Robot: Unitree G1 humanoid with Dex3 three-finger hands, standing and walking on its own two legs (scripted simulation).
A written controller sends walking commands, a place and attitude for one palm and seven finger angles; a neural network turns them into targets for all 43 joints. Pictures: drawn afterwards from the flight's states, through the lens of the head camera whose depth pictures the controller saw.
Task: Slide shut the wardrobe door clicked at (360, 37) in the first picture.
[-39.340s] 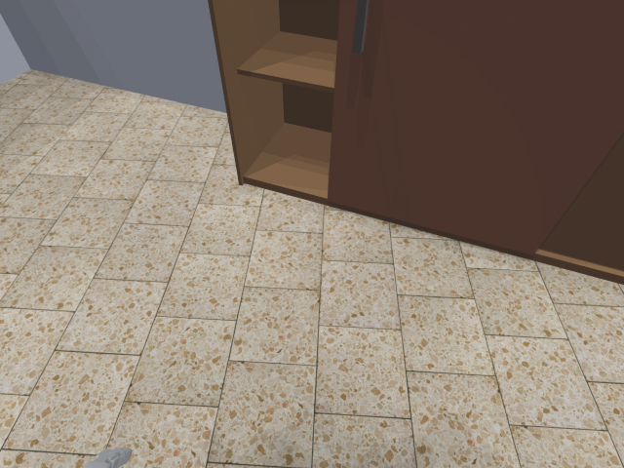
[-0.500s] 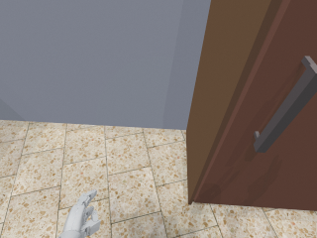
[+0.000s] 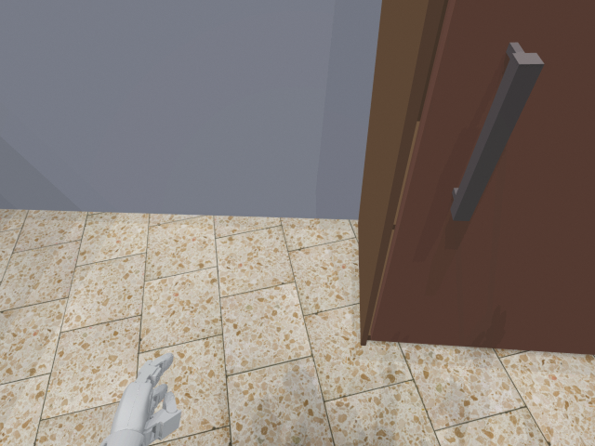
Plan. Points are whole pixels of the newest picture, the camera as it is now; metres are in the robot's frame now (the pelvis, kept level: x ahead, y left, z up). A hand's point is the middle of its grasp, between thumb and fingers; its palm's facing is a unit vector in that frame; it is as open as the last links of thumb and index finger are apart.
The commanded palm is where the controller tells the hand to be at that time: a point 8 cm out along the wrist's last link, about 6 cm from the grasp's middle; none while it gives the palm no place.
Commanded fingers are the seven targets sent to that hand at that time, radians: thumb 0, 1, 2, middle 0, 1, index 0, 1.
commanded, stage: stop stepping back and stand still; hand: right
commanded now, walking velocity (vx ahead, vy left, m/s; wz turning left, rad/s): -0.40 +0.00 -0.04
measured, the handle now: (483, 143) +0.51 -0.25 +0.13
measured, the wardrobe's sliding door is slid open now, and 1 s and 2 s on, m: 0.01 0.01 0.01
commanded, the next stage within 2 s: let the arm hang, fingers relaxed in 1.28 s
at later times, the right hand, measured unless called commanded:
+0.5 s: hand out of the picture +0.07 -0.30 +0.16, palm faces +0.55 +0.77 -0.32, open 7.4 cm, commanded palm +0.00 -0.32 +0.18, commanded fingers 0.00 -0.90 -0.90 0.20 0.30 0.20 0.30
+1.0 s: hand out of the picture +0.07 -0.29 +0.16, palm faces +0.50 +0.77 -0.41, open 7.4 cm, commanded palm +0.01 -0.33 +0.18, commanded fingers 0.00 -0.90 -0.90 0.20 0.30 0.20 0.30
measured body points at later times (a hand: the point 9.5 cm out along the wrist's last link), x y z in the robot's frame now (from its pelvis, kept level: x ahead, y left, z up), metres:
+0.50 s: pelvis -0.12 -0.02 -0.01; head -0.16 -0.03 +0.44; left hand +0.01 +0.24 -0.09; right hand +0.04 -0.34 +0.18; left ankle -0.17 +0.12 -0.72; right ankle -0.09 -0.13 -0.73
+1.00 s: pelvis -0.12 -0.02 +0.00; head -0.13 -0.02 +0.45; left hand +0.04 +0.23 -0.09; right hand +0.04 -0.33 +0.19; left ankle -0.13 +0.09 -0.73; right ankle -0.09 -0.14 -0.73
